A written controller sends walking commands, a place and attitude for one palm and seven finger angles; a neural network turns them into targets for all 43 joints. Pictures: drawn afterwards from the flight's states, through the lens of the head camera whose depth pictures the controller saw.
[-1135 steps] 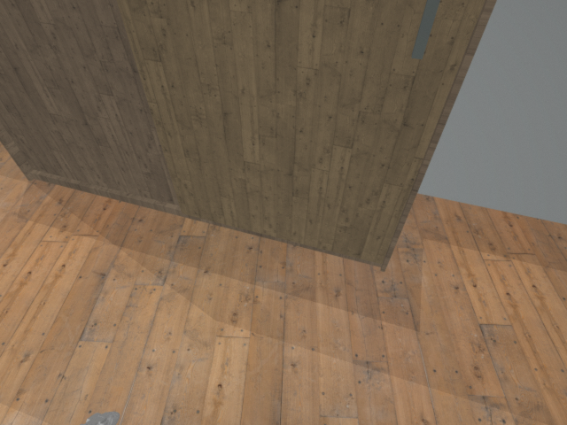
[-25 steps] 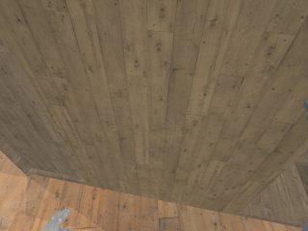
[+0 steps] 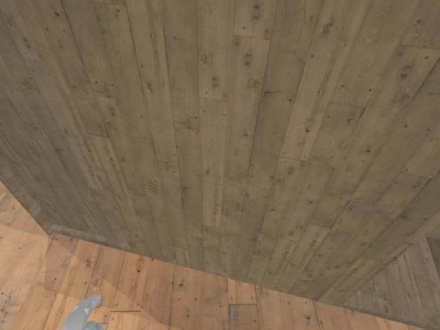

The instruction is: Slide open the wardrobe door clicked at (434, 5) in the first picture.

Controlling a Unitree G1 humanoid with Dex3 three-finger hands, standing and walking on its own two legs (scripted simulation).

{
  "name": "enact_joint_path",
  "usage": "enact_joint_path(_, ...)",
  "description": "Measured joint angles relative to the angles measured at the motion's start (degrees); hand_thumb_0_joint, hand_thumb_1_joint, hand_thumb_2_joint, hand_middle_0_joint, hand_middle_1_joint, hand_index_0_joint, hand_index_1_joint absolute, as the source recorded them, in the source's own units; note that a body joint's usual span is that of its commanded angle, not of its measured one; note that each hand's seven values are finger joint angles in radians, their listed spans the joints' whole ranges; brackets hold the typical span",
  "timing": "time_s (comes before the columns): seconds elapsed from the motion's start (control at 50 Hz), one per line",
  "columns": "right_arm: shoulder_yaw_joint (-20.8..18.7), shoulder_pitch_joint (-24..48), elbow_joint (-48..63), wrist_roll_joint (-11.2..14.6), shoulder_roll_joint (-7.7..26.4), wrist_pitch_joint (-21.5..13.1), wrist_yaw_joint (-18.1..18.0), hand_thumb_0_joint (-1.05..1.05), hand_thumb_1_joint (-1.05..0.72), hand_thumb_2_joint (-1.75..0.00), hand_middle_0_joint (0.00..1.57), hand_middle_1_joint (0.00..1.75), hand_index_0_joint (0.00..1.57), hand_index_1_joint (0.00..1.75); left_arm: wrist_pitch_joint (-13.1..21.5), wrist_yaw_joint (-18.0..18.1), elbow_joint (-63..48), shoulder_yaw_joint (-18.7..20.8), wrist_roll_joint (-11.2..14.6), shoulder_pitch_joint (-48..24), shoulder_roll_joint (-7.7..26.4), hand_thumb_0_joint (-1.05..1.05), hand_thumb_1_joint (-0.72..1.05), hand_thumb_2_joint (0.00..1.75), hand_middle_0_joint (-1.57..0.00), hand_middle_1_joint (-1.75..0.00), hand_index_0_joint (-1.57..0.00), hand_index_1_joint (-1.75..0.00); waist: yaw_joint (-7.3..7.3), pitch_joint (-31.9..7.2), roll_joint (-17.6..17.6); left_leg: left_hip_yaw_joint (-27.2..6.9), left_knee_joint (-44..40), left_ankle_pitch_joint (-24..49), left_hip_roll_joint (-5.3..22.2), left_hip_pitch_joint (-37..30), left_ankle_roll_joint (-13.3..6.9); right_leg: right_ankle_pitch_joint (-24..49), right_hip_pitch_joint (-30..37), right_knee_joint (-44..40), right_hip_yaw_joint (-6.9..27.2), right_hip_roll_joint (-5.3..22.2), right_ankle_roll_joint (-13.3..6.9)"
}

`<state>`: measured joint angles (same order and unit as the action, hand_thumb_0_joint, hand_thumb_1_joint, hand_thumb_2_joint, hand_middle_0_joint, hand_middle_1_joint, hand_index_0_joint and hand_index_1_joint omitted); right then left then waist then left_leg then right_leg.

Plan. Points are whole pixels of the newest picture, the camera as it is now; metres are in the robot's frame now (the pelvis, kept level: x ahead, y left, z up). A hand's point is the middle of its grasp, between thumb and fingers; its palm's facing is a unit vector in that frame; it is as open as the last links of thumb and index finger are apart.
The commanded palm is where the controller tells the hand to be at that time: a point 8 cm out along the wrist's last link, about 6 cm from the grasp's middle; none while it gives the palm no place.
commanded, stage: stop walking and hold the door there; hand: right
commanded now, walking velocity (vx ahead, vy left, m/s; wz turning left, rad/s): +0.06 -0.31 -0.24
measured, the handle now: out of the picture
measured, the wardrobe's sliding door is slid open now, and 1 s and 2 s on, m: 0.46 0.46 0.46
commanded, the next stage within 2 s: loosen the grip on the handle in 1.26 s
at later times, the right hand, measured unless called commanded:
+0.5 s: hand out of the picture +0.37 -0.35 +0.23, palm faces +0.42 +0.90 -0.16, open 5.9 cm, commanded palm +0.33 -0.39 +0.21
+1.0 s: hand out of the picture +0.36 -0.35 +0.24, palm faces +0.44 +0.88 -0.17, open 5.8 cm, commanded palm +0.32 -0.39 +0.21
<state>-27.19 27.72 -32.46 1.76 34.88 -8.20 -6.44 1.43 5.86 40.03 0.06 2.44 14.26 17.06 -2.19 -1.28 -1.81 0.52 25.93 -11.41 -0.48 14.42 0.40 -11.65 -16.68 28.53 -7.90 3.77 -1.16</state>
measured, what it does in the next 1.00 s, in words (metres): steps on the spot: left foot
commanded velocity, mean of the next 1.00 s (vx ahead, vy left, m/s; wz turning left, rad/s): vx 0.05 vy -0.05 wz -0.06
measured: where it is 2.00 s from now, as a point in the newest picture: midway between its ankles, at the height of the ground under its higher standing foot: outside the picture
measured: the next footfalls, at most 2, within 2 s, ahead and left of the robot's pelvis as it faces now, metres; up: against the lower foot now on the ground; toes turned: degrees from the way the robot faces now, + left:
left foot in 0.64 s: -0.07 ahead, +0.04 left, +0.00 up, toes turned +3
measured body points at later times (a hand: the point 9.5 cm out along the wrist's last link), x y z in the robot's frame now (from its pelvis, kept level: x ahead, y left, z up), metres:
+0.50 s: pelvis -0.05 -0.08 +0.00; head -0.01 -0.09 +0.45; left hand +0.11 +0.12 -0.11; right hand +0.34 -0.39 +0.24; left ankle -0.08 +0.04 -0.69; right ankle +0.02 -0.14 -0.74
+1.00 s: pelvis -0.06 -0.06 +0.00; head -0.05 -0.06 +0.45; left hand +0.03 +0.23 -0.11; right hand +0.33 -0.39 +0.25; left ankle -0.11 +0.04 -0.74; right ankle +0.02 -0.14 -0.74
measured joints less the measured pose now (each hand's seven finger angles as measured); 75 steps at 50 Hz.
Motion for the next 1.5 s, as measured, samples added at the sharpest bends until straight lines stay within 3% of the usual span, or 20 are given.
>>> enact_joint_path(0.1,1.34,1.03,-0.04,-0.63,-1.02,-1.49,0.80,-0.19,-0.64,-0.76,0.46,1.40,0.33,1.39,-0.82,-0.49,-0.40,1.15,-0.09,-0.37,1.46,0.01,0.90,0.90,-0.20,-0.30,-0.20,-0.30,-0.20,0.57,-1.08,0.85,1.26,-0.68,0.97,0.63,0.67,-3.28,-2.23,4.06,2.56,-1.57,0.34)
enact_joint_path(0.18,3.54,2.59,1.78,-0.92,-2.79,-2.59,1.86,-0.20,-0.63,-0.77,0.46,1.40,0.37,1.39,-1.23,-0.68,0.55,1.74,-0.22,-1.06,2.40,0.01,0.90,0.90,-0.20,-0.30,-0.20,-0.30,0.13,1.72,-0.42,0.63,3.32,-1.55,3.64,1.48,2.27,-8.90,-3.03,8.26,6.01,-3.82,0.98)
enact_joint_path(0.24,5.27,4.00,3.99,-0.31,-4.28,-2.97,2.53,-0.22,-0.61,-0.79,0.46,1.40,0.38,1.40,-1.45,-0.42,0.96,1.78,-0.47,-2.13,2.16,0.01,0.90,0.90,-0.20,-0.30,-0.20,-0.30,-0.84,2.99,1.00,0.62,6.07,-2.82,6.88,2.27,4.25,-1.00,-1.30,3.88,4.16,-4.28,0.93)
enact_joint_path(0.28,6.33,4.62,5.31,0.20,-4.99,-3.10,2.38,-0.23,-0.61,-0.81,0.46,1.40,0.37,1.39,-1.79,-0.38,0.51,1.72,-0.40,-3.16,1.35,0.01,0.90,0.90,-0.20,-0.30,-0.20,-0.30,-0.22,3.93,1.99,-0.34,7.91,-2.85,8.59,3.44,4.26,-0.72,-1.00,3.59,2.48,-5.80,-1.53)
enact_joint_path(0.36,7.54,5.80,6.81,0.80,-6.60,-2.88,1.24,-0.21,-0.64,-0.82,0.46,1.40,0.34,1.39,-0.34,-0.99,-1.16,0.57,-0.34,-4.67,-1.65,0.01,0.91,0.90,-0.20,-0.30,-0.20,-0.30,0.73,5.52,0.17,0.96,24.93,-16.61,5.98,8.80,2.53,-1.17,-2.04,3.58,1.38,-5.00,-4.10)
enact_joint_path(0.42,8.88,7.76,7.66,1.12,-7.50,-1.05,0.90,-0.19,-0.66,-0.80,0.46,1.40,0.32,1.39,1.34,-1.66,-1.13,-1.20,-0.18,-4.85,-4.65,0.01,0.90,0.90,-0.20,-0.30,-0.20,-0.30,1.40,6.36,-0.18,2.36,31.91,-16.68,3.06,10.05,2.33,0.87,-2.26,1.57,1.46,-4.48,-4.38)
enact_joint_path(0.48,10.06,9.70,8.48,1.36,-7.80,1.32,0.86,-0.17,-0.69,-0.78,0.46,1.40,0.29,1.38,2.18,-1.96,-0.92,-3.34,-0.45,-4.53,-7.02,0.01,0.90,0.89,-0.20,-0.30,-0.20,-0.30,1.91,6.69,0.57,2.77,29.20,-15.13,1.03,8.31,1.96,2.75,-2.44,-0.57,1.41,-4.38,-4.40)
enact_joint_path(0.56,10.49,11.24,8.12,1.52,-7.14,2.82,1.10,-0.16,-0.70,-0.76,0.46,1.40,0.28,1.38,2.73,-1.84,-0.64,-5.38,-1.31,-3.96,-8.36,0.01,0.90,0.89,-0.20,-0.30,-0.20,-0.30,2.08,6.64,1.33,2.16,16.91,-14.34,-0.25,2.83,0.97,4.94,-2.67,-3.23,0.94,-4.21,-4.27)
enact_joint_path(0.64,10.08,12.51,5.84,1.55,-5.98,3.41,1.32,-0.15,-0.71,-0.75,0.46,1.40,0.29,1.38,2.69,-1.94,-0.94,-5.56,-1.98,-3.03,-7.52,0.01,0.90,0.89,-0.20,-0.30,-0.21,-0.30,2.10,5.83,1.53,2.11,1.93,-10.90,-0.27,-4.40,-0.84,6.25,-3.78,-4.23,0.09,-4.06,-3.85)
enact_joint_path(0.68,9.18,12.73,4.35,1.54,-5.27,3.15,1.45,-0.15,-0.71,-0.75,0.46,1.40,0.29,1.38,2.22,-1.94,-0.87,-4.98,-2.23,-3.20,-6.24,0.01,0.90,0.89,-0.20,-0.30,-0.21,-0.30,1.68,5.91,0.72,2.39,-1.30,-5.61,-0.58,-5.18,-1.40,5.97,-4.53,-3.29,-0.08,-3.31,-2.97)
enact_joint_path(0.72,8.73,12.79,2.88,1.38,-4.91,3.13,1.52,-0.15,-0.70,-0.75,0.46,1.40,0.30,1.38,1.73,-1.76,-0.87,-4.05,-1.96,-2.54,-4.77,0.01,0.90,0.89,-0.20,-0.30,-0.21,-0.30,1.02,5.62,0.15,2.63,-0.79,-4.82,-0.85,-5.06,-1.23,5.39,-4.79,-2.34,0.10,-2.92,-2.24)
enact_joint_path(0.84,8.34,11.86,-0.85,0.83,-4.01,2.11,2.25,-0.15,-0.69,-0.76,0.46,1.40,0.32,1.39,0.15,-0.57,0.17,-1.56,-0.92,0.53,-0.82,0.01,0.90,0.89,-0.20,-0.30,-0.20,-0.30,-0.30,3.00,0.84,2.73,1.78,-7.45,-0.78,-5.29,-0.89,3.71,-4.65,0.07,0.21,-2.89,-3.57)
enact_joint_path(0.94,7.72,10.79,-2.89,1.05,-3.20,1.66,2.16,-0.15,-0.68,-0.77,0.46,1.40,0.33,1.38,-0.26,0.22,0.41,-0.53,-0.42,1.97,0.65,0.01,0.90,0.90,-0.20,-0.30,-0.20,-0.30,-0.61,1.72,0.86,2.73,0.48,-7.16,-1.17,-6.28,-1.45,3.90,-3.73,-0.98,0.31,-2.60,-2.89)
enact_joint_path(1.1,6.50,10.35,-4.58,1.10,-2.00,1.91,2.05,-0.15,-0.68,-0.78,0.46,1.40,0.31,1.38,-1.01,-0.02,0.15,-1.01,0.42,1.70,0.37,0.01,0.90,0.90,-0.20,-0.30,-0.20,-0.30,-0.18,1.51,-0.08,2.72,0.72,-7.60,-2.59,-6.59,-2.41,2.57,-4.22,1.24,0.66,-1.07,-1.52)
enact_joint_path(1.36,5.62,10.22,-5.02,1.16,-1.55,1.71,2.67,-0.16,-0.69,-0.77,0.46,1.40,0.30,1.38,-1.51,-0.06,-0.71,-2.41,0.63,-0.40,-1.31,0.01,0.90,0.89,-0.20,-0.30,-0.20,-0.30,0.36,2.06,-0.81,2.72,1.33,-8.11,-3.04,-6.46,-2.67,1.94,-4.47,2.19,0.78,-0.56,-1.13)
enact_joint_path(1.4,3.57,16.30,-10.29,-2.84,-1.67,1.59,6.43,-0.17,-0.64,-0.76,0.46,1.40,0.31,1.38,0.69,-1.49,-0.13,-1.11,-0.68,-0.10,-2.16,0.01,0.90,0.89,-0.20,-0.30,-0.20,-0.30,1.47,2.55,0.41,2.73,1.79,-7.99,-2.86,-5.64,-2.86,2.60,-4.78,1.57,0.67,-0.77,-1.26)
enact_joint_path(1.44,2.03,22.11,-15.43,-4.34,-2.37,3.76,10.33,-0.16,-0.56,-0.76,0.46,1.40,0.34,1.39,3.96,-2.74,0.60,-0.30,-1.78,1.23,-2.61,0.01,0.90,0.89,-0.20,-0.30,-0.20,-0.30,1.99,0.79,1.86,3.71,2.97,-8.08,-2.20,-3.20,-3.30,4.19,-6.46,0.25,1.42,-1.68,-1.36)
enact_joint_path(1.5,0.68,22.44,-15.62,-6.27,-1.76,4.77,9.76,-0.12,-0.46,-0.73,0.46,1.40,0.38,1.39,5.81,-3.57,-0.01,0.20,-2.93,1.19,-1.87,0.01,0.90,0.89,-0.20,-0.30,-0.20,-0.30,1.27,-0.21,1.70,3.94,3.18,-7.78,-2.00,-1.80,-3.38,5.28,-7.47,-0.54,1.61,-1.92,-1.43)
